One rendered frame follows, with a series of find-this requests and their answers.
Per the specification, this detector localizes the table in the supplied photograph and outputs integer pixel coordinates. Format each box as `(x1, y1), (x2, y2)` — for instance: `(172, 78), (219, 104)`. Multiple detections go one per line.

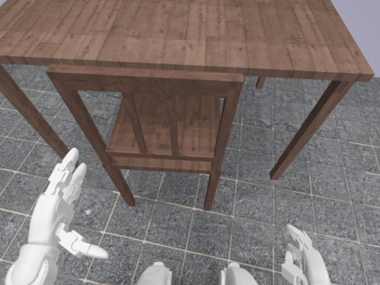
(0, 0), (375, 180)

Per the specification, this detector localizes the left robot thigh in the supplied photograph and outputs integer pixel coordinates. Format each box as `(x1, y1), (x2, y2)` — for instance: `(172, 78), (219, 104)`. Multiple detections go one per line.
(135, 265), (172, 285)

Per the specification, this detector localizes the chair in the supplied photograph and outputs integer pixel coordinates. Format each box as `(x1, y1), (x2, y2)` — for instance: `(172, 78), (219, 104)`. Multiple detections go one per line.
(46, 64), (243, 211)

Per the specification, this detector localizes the robot right hand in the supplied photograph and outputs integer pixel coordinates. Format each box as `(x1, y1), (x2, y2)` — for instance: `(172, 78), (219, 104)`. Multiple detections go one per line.
(281, 224), (331, 285)

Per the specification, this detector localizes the left robot forearm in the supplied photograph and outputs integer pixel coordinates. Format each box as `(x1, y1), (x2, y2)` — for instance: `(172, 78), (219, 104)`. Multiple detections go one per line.
(5, 242), (61, 285)

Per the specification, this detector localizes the robot left hand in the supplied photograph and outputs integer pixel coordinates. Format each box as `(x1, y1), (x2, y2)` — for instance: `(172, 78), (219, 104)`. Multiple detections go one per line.
(28, 148), (109, 259)

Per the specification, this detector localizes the right robot shin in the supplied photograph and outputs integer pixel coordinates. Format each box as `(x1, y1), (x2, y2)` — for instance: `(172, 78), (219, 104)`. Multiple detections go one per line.
(228, 262), (240, 267)

